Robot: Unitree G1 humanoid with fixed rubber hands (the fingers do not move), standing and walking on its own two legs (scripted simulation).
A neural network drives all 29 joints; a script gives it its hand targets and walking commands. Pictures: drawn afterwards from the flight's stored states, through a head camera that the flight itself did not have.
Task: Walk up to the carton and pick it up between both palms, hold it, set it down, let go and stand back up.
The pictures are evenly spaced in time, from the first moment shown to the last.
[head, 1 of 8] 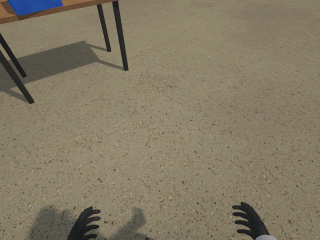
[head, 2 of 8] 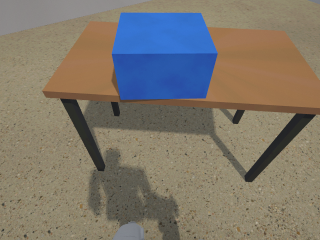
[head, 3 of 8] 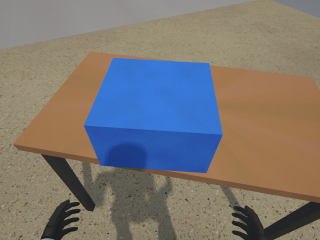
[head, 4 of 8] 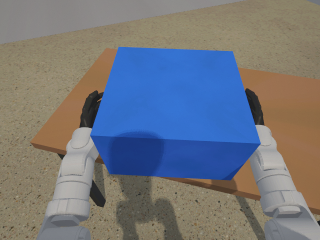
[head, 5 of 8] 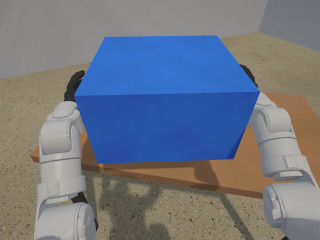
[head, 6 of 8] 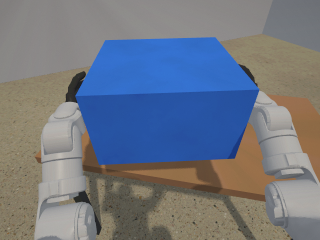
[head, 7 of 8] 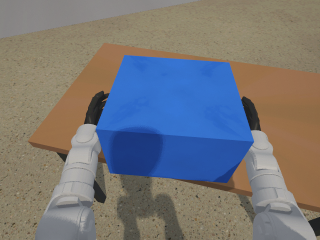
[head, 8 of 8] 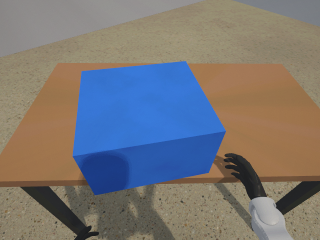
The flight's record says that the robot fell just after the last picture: no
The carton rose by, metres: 0.17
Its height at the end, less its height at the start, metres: +0.00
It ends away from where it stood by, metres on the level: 0.02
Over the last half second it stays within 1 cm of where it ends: yes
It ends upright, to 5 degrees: yes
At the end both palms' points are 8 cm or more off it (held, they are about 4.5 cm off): yes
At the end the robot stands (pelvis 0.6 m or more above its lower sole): yes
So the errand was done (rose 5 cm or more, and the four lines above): yes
